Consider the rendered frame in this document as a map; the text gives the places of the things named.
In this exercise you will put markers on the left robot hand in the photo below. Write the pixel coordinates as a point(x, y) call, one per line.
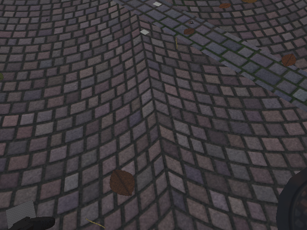
point(38, 223)

